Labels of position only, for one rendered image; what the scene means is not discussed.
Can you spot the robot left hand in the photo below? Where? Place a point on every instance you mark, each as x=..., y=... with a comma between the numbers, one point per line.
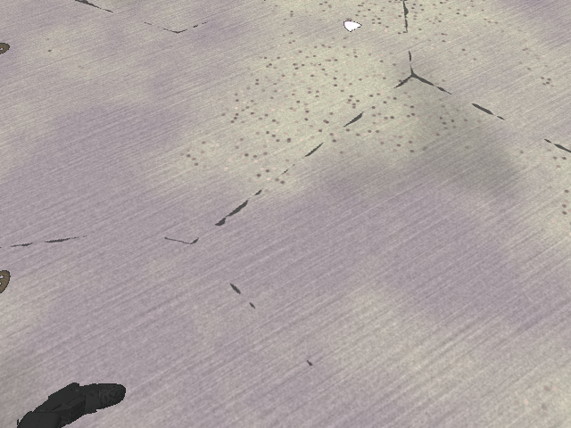
x=72, y=402

